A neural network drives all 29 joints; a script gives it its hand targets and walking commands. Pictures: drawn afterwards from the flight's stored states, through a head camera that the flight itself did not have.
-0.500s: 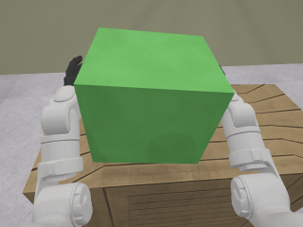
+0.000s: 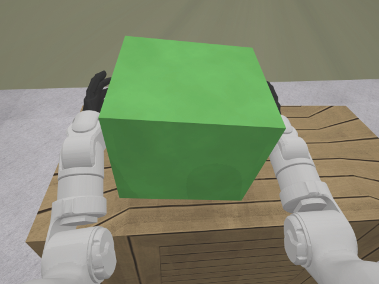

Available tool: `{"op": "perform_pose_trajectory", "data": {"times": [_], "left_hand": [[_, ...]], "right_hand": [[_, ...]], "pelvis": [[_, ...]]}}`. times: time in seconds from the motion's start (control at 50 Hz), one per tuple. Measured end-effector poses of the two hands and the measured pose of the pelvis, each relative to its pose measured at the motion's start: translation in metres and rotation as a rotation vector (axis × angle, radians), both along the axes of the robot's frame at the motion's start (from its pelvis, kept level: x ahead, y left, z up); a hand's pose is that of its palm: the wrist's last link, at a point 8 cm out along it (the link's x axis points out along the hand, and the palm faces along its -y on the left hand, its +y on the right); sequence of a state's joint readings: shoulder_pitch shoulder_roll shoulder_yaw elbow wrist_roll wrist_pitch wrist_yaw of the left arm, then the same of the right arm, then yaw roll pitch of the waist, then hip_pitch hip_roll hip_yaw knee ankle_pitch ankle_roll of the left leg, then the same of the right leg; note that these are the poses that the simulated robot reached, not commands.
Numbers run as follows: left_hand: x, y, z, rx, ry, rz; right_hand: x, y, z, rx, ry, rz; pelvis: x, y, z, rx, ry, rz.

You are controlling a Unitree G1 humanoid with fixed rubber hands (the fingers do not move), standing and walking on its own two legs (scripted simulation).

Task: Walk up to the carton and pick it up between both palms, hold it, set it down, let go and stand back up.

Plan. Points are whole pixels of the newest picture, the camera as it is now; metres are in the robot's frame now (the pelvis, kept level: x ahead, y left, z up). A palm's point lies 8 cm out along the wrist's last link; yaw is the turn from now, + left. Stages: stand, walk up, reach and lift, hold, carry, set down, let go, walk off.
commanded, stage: set down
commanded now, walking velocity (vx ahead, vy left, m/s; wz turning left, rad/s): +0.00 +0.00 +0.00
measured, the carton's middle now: (186, 122) +0.39 +0.00 +0.17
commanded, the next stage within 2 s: none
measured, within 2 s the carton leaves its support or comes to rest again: neither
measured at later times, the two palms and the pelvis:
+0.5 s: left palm (104, 129) +0.39 +0.17 +0.15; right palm (265, 129) +0.40 -0.18 +0.15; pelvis +0.01 +0.00 +0.00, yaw +0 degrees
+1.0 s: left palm (105, 138) +0.39 +0.17 +0.12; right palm (259, 135) +0.41 -0.18 +0.12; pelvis +0.02 +0.00 +0.00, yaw +0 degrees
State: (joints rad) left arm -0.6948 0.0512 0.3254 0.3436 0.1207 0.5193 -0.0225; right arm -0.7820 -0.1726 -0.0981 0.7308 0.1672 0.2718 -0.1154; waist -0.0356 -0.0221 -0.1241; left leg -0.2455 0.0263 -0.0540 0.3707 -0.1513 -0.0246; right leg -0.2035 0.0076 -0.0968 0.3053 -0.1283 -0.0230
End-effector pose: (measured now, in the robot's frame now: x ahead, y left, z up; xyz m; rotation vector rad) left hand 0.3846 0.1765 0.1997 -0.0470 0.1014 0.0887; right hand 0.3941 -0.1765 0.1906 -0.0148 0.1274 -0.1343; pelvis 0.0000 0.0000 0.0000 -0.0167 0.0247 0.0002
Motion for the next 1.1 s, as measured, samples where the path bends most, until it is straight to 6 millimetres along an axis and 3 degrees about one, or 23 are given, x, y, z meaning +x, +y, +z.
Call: {"op": "perform_pose_trajectory", "data": {"times": [0.2,0.36,0.6,1.1], "left_hand": [[0.012,0.0,-0.023,0.013,0.024,0.007],[0.01,-0.004,-0.043,0.04,0.067,0.005],[0.006,-0.005,-0.049,0.043,0.069,0.01],[0.012,-0.004,-0.086,0.036,0.125,0.029]], "right_hand": [[0.014,0.0,-0.016,0.0,0.02,0.005],[0.011,-0.004,-0.037,0.003,0.059,0.003],[0.008,-0.005,-0.044,0.006,0.06,0.009],[0.019,-0.004,-0.079,-0.002,0.114,0.036]], "pelvis": [[0.011,0.001,0.001,-0.001,0.012,0.001],[0.015,0.002,0.001,-0.002,0.018,0.001],[0.014,0.002,0.001,-0.002,0.016,0.001],[0.022,0.001,0.001,-0.001,0.028,0.001]]}}
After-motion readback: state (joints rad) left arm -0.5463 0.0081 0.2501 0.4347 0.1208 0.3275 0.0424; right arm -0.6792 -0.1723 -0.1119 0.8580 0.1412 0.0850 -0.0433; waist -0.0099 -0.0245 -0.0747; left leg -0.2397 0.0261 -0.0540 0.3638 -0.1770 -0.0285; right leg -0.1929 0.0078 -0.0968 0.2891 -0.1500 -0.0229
